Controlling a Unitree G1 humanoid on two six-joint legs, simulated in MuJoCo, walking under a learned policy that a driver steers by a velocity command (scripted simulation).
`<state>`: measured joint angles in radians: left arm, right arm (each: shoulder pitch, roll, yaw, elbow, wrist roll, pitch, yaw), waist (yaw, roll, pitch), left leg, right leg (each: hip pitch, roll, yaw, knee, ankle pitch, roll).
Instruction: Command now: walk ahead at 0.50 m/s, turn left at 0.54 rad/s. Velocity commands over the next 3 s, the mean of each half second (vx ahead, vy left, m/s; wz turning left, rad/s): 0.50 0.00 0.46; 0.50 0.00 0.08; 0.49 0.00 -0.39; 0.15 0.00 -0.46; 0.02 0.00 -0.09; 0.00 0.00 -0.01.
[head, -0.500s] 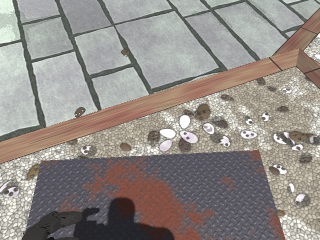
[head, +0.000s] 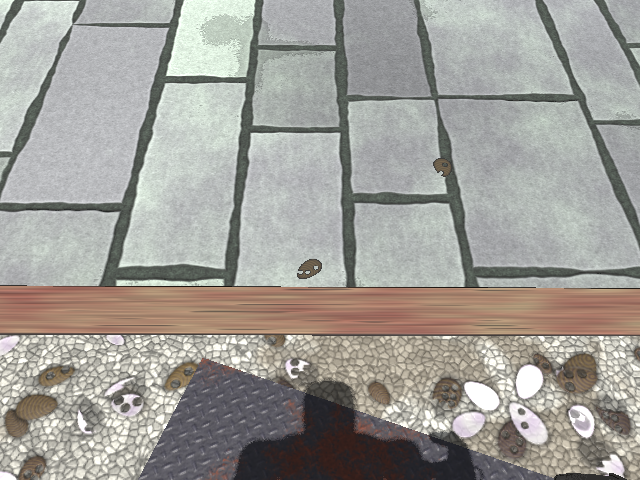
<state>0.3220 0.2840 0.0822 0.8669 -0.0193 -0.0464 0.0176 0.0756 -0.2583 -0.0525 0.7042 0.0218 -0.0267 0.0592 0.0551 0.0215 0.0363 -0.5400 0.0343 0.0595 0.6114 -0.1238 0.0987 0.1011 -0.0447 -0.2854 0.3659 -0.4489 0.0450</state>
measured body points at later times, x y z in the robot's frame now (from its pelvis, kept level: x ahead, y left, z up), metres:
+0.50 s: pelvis +0.30 +0.01 +0.01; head +0.32 +0.03 +0.46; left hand +0.46 +0.30 -0.07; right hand +0.39 -0.26 -0.11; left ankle +0.13 +0.09 -0.72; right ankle +0.45 -0.06 -0.72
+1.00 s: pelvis +0.55 +0.09 +0.01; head +0.58 +0.11 +0.46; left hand +0.45 +0.36 -0.12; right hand +0.84 -0.05 -0.06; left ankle +0.66 +0.25 -0.71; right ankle +0.45 -0.07 -0.72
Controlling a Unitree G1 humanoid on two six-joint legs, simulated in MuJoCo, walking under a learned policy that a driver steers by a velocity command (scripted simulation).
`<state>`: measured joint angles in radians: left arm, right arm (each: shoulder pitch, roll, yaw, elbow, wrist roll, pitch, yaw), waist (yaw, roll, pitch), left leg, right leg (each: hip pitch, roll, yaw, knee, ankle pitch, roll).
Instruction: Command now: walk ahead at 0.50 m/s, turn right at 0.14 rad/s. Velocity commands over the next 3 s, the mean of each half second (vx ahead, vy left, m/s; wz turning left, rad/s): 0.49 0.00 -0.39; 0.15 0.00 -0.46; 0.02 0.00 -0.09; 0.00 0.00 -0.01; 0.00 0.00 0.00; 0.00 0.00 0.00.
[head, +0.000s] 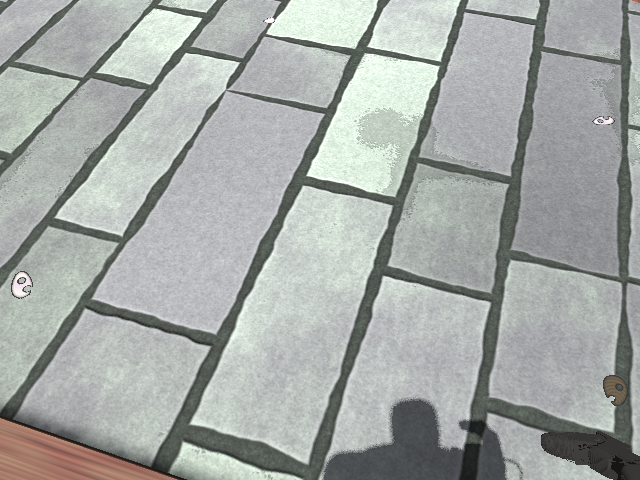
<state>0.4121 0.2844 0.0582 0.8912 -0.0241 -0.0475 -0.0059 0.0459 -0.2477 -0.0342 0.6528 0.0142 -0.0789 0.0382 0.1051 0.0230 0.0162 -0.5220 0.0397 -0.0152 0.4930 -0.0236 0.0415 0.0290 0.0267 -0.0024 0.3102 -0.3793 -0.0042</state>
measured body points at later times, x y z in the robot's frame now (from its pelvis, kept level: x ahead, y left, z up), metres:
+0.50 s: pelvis +0.24 -0.01 +0.00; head +0.25 -0.01 +0.44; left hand +0.47 +0.21 -0.10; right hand +0.20 -0.29 -0.13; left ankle +0.14 +0.12 -0.73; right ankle +0.33 -0.20 -0.67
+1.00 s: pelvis +0.44 -0.14 -0.13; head +0.46 -0.18 +0.32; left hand +0.65 +0.04 -0.25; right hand +0.47 -0.45 -0.24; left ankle +0.60 -0.03 -0.78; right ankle +0.44 -0.23 -0.86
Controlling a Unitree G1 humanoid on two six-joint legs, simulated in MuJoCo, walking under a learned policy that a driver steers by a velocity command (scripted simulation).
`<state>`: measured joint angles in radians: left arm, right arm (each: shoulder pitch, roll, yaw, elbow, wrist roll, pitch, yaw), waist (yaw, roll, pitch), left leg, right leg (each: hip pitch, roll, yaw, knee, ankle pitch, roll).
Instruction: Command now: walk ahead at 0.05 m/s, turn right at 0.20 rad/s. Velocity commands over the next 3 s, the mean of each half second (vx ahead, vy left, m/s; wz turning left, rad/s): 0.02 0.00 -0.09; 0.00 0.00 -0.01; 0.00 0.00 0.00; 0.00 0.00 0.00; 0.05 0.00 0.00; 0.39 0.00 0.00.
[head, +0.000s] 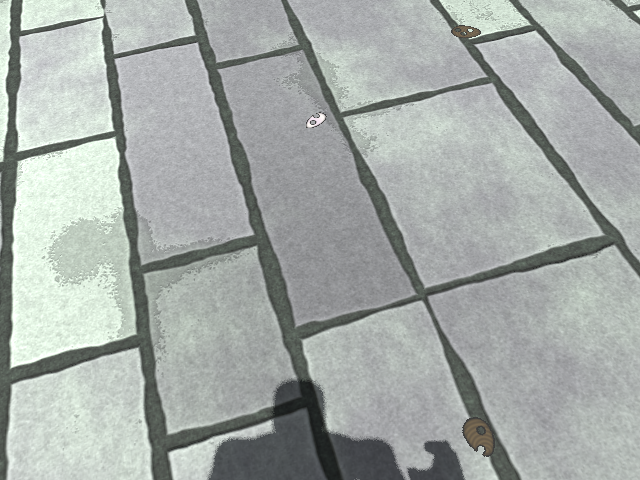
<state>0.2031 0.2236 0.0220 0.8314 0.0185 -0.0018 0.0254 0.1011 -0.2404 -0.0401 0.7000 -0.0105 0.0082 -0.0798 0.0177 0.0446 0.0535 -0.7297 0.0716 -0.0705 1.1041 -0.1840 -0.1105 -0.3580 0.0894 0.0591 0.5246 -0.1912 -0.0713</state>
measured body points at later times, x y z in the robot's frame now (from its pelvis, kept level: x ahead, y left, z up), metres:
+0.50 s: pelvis +0.09 +0.06 +0.00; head +0.10 +0.06 +0.45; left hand +0.15 +0.31 -0.15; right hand +0.18 -0.19 -0.13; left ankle +0.10 +0.18 -0.73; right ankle +0.05 -0.08 -0.73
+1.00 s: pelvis +0.09 +0.07 +0.00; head +0.10 +0.07 +0.45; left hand +0.12 +0.32 -0.15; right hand +0.15 -0.18 -0.14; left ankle +0.10 +0.18 -0.73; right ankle +0.05 -0.08 -0.73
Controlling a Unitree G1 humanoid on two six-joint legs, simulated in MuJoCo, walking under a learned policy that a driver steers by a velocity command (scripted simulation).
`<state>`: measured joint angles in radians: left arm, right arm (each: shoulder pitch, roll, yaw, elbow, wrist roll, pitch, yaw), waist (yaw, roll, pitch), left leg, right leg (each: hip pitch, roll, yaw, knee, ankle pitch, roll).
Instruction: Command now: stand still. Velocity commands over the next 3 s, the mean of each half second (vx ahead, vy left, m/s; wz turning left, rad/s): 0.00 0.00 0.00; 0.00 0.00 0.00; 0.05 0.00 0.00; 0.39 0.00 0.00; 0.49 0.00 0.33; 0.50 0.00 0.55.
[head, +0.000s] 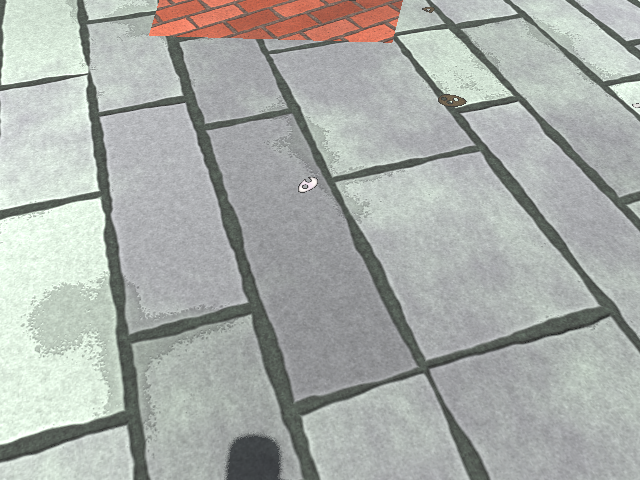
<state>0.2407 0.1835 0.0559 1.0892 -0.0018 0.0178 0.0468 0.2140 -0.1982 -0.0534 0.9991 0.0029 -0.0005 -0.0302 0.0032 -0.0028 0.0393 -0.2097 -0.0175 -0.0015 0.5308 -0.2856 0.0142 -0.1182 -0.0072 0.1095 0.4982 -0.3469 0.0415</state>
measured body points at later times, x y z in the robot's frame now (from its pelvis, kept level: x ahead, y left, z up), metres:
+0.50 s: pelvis -0.01 +0.01 +0.00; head +0.00 +0.01 +0.45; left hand -0.03 +0.24 -0.16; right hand +0.03 -0.23 -0.15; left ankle +0.00 +0.11 -0.73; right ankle -0.04 -0.15 -0.73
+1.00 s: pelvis -0.01 +0.01 +0.00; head +0.00 +0.01 +0.45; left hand -0.04 +0.24 -0.16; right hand +0.02 -0.23 -0.15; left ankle +0.00 +0.11 -0.73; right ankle -0.04 -0.15 -0.73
